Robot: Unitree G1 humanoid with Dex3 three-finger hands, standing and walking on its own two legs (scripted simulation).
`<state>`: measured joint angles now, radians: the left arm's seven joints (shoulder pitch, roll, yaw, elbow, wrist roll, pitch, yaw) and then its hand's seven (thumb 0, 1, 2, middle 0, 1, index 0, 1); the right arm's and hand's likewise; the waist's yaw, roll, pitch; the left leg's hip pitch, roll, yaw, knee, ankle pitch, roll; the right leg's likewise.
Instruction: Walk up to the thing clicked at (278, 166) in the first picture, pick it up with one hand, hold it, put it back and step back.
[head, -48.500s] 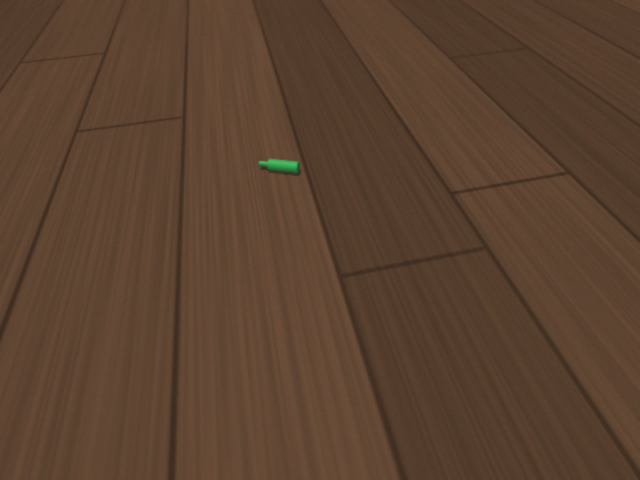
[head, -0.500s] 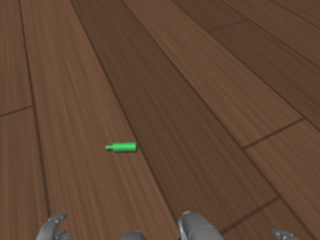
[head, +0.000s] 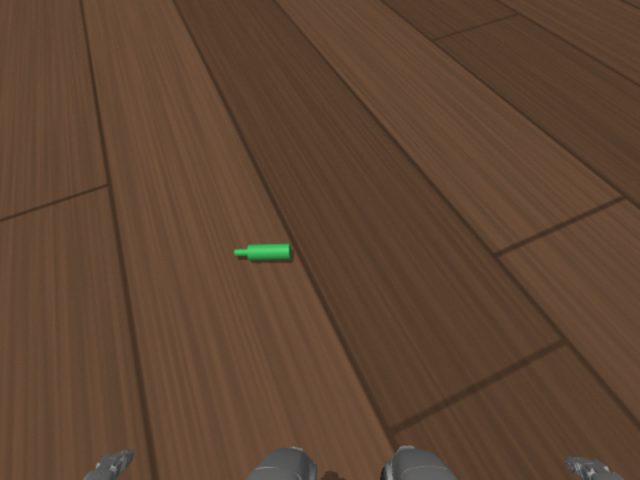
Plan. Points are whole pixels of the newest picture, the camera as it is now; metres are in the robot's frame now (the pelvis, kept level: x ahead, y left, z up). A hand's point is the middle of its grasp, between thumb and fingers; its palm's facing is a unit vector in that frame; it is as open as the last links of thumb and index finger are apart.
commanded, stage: step back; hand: left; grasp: from above
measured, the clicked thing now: (262, 252) +0.88 +0.28 -0.73
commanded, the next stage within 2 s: stand in 1.50 s
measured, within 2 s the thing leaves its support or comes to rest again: neither
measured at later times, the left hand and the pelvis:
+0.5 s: hand out of the picture -0.10 +0.26 -0.14, palm faces -0.04 -0.91 -0.40, open 7.4 cm; pelvis -0.16 -0.01 +0.00, yaw -3 degrees
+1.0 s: hand out of the picture -0.10 +0.27 -0.14, palm faces +0.02 -0.93 -0.38, open 7.4 cm; pelvis -0.17 +0.00 +0.01, yaw +0 degrees
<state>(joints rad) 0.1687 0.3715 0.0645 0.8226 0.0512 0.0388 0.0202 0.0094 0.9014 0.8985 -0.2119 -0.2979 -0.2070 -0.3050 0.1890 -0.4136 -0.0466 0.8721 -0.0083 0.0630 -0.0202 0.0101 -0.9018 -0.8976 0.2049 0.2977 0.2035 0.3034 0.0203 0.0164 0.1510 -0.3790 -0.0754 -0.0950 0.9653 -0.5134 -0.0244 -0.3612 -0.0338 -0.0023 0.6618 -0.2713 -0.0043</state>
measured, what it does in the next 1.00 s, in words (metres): walks backwards: left foot, then right foot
